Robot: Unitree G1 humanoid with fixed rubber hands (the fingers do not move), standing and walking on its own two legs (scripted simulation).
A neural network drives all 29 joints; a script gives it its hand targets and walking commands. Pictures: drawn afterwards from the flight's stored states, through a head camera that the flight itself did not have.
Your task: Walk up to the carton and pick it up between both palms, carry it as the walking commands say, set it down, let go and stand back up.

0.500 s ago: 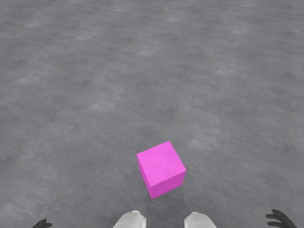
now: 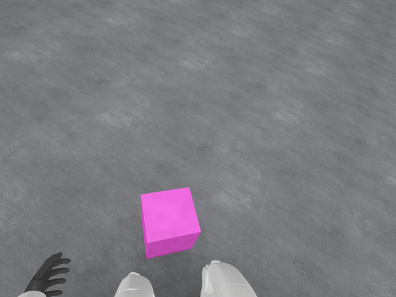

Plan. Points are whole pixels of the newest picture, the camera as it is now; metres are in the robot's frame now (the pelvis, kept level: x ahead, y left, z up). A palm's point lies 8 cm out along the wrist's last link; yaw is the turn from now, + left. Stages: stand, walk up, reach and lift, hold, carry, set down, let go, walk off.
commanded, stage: walk up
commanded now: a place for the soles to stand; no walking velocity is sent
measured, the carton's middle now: (167, 223) +0.46 +0.03 -0.59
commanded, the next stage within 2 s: none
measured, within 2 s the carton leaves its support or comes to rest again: neither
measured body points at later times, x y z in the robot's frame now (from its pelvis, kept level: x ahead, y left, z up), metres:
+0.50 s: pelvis +0.03 -0.18 +0.04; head +0.07 -0.21 +0.48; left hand +0.12 +0.19 -0.01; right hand +0.10 -0.56 -0.06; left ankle +0.03 -0.03 -0.68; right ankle +0.06 -0.20 -0.61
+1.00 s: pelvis +0.04 -0.23 +0.00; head +0.09 -0.26 +0.45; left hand +0.04 +0.15 -0.03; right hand +0.21 -0.56 -0.12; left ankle +0.00 -0.06 -0.64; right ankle +0.12 -0.39 -0.68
